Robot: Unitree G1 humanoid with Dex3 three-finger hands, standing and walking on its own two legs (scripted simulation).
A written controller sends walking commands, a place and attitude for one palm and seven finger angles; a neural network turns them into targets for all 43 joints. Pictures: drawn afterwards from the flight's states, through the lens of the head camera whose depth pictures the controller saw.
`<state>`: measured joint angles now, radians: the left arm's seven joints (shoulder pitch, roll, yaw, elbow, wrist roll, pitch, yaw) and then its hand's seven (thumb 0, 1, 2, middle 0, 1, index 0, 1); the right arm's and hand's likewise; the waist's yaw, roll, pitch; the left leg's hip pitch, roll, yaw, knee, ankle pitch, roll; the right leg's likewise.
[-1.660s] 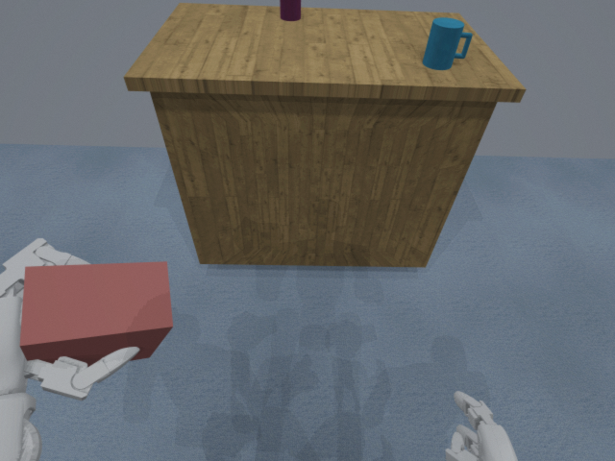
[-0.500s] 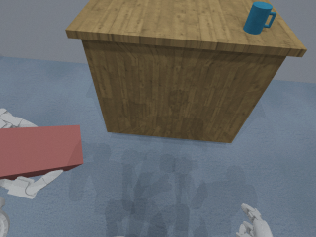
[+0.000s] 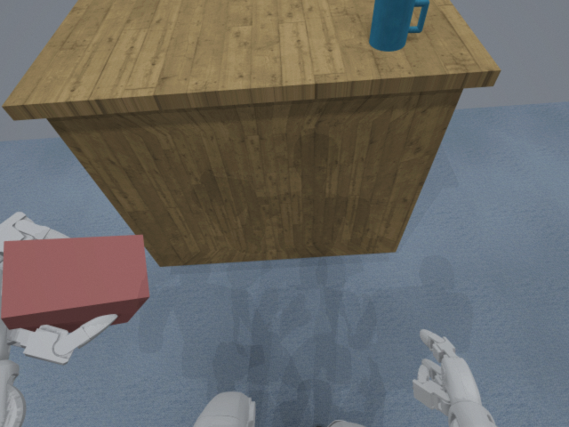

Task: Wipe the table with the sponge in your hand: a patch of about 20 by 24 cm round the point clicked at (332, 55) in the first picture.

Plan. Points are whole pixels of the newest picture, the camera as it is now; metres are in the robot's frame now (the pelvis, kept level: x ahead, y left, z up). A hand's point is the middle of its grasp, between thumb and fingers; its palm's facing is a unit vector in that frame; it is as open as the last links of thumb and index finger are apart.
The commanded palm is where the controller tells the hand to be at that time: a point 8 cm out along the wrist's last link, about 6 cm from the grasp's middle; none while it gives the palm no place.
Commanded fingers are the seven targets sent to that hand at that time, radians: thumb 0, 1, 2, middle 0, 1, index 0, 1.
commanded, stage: turn to face it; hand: left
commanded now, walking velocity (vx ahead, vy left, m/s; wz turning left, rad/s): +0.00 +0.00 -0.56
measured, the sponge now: (96, 287) +0.23 +0.21 +0.14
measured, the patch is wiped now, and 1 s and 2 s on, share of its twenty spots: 0.00 0.00 0.00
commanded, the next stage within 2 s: take the last steps up to it in 0.52 s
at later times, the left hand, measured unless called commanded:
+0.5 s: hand (94, 240) +0.27 +0.21 +0.18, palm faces +0.19 -0.91 -0.38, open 10.0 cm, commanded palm +0.22 +0.27 +0.18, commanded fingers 0.00 0.10 1.30 -1.20 -1.60 -1.20 -1.60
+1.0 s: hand (123, 258) +0.25 +0.17 +0.18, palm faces +0.08 -0.89 -0.45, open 10.0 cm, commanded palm +0.22 +0.23 +0.18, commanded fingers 0.00 0.10 1.30 -1.20 -1.60 -1.20 -1.60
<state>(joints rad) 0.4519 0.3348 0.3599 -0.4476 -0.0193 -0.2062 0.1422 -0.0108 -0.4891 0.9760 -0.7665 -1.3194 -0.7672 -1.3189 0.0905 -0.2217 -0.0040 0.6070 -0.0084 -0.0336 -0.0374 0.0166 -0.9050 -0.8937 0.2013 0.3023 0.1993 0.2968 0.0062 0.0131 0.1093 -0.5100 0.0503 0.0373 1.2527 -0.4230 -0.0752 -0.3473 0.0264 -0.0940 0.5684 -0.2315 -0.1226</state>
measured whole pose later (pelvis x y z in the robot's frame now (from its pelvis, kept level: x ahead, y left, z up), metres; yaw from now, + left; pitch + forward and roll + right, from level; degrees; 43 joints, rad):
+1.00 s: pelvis -0.02 +0.01 +0.01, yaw -18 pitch +0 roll +1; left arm 0.54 0.40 0.37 -0.54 -0.02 -0.23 0.15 -0.01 -0.49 0.98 -0.77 -1.32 -0.77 -1.32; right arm 0.26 -0.25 -0.02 0.62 0.00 -0.03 -0.06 0.02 -0.91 -0.89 0.20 0.30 0.20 0.30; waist -0.04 -0.03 0.02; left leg -0.36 0.06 0.08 0.73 -0.40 -0.01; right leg -0.26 0.00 -0.06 0.49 -0.24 -0.05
